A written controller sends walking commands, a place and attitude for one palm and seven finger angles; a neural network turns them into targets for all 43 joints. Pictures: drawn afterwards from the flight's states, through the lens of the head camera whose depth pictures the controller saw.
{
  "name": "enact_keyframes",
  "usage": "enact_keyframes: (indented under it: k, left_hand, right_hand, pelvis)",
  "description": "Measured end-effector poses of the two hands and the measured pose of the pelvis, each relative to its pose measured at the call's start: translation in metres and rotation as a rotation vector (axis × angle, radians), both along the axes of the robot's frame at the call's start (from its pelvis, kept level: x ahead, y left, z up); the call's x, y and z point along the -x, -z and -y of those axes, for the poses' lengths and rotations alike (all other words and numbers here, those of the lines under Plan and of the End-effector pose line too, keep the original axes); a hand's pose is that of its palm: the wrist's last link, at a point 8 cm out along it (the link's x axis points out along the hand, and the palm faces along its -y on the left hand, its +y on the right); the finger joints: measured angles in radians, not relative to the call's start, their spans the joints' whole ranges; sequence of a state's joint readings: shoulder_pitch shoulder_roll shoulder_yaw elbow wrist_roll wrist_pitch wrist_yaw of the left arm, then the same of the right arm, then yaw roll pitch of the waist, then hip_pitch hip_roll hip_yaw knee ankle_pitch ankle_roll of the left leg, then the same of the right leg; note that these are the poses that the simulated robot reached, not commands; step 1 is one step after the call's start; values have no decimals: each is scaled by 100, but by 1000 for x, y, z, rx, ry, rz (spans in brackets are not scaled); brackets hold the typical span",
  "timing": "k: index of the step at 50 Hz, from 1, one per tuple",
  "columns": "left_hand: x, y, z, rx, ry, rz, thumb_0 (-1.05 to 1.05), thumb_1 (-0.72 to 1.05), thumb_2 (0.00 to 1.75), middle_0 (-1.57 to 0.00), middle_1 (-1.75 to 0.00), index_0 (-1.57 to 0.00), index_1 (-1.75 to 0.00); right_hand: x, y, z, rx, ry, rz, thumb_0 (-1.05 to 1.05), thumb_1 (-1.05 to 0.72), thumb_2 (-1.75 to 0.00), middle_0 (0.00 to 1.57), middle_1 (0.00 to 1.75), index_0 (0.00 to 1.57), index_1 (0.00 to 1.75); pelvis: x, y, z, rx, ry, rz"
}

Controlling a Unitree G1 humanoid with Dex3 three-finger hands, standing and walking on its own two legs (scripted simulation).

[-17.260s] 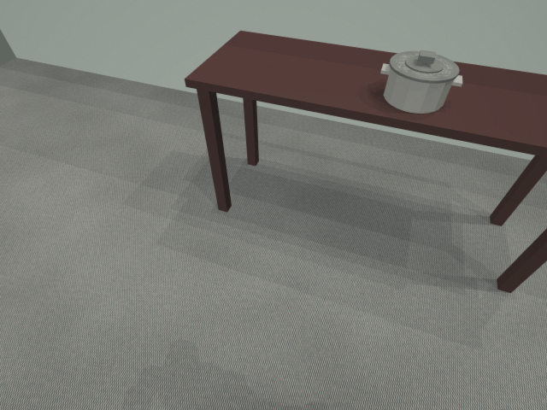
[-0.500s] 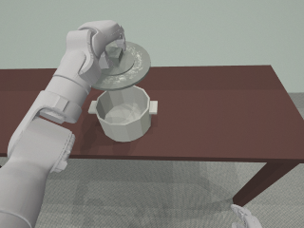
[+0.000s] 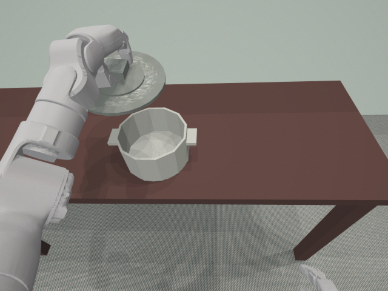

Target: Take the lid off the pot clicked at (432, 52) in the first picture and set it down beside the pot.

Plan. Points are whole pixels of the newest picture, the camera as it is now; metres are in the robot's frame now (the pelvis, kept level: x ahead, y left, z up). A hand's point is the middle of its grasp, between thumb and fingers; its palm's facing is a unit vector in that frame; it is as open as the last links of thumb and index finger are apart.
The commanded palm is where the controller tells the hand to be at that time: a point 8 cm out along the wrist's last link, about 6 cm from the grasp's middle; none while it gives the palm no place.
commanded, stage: move the lid sideways beside the pot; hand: left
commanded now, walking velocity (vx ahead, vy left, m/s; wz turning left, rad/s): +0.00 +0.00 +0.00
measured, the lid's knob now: (115, 69) +0.50 +0.16 +0.21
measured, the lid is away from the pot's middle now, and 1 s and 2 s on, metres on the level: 0.04 0.18 0.23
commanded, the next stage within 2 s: lower the lid onto the table in 1.54 s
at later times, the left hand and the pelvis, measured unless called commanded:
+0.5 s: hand (68, 77) +0.46 +0.24 +0.22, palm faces -0.25 -0.06 -0.97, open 8.1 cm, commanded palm +0.46 +0.25 +0.29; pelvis +0.00 +0.01 +0.00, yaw +1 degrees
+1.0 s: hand (40, 79) +0.46 +0.30 +0.22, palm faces -0.27 -0.07 -0.96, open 8.1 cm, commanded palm +0.46 +0.30 +0.29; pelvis +0.00 +0.02 +0.00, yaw +1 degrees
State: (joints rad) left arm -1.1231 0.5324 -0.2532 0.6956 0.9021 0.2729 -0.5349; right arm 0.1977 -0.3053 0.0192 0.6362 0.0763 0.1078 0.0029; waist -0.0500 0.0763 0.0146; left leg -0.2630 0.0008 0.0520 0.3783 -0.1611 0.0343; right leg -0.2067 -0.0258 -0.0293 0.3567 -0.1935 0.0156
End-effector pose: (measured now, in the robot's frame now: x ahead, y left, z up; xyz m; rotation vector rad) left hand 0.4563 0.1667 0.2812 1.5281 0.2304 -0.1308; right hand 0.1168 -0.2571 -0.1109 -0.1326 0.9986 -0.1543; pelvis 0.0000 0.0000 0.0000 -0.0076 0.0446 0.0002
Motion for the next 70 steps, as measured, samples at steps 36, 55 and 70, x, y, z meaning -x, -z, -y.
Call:
enact_keyframes:
  k: [36, 55, 70]
  left_hand:
    - [-2, 7, -101, 5, -108, -54, -2, 31, 88, -103, -111, -49, -83]
    - [0, 7, -139, -8, -154, -58, -2, 31, 88, -103, -111, -49, -84]
    - [5, 10, -169, 3, -214, -90, -1, 31, 88, -103, -111, -49, -84]
  right_hand:
    - [26, 0, -4, 45, 37, -125, 1, -91, -90, 20, 30, 20, 30]
    - [25, -1, -4, 62, 37, -155, 1, -91, -90, 20, 30, 20, 30]
    - [29, 1, 0, 75, 39, -195, 1, -91, -90, 20, 30, 20, 30]
  pelvis:
    - [0, 1, -15, 16, -11, -31]
    - [-3, 1, -18, 22, -17, -50]
    - [-5, 2, -14, 25, -19, -58]
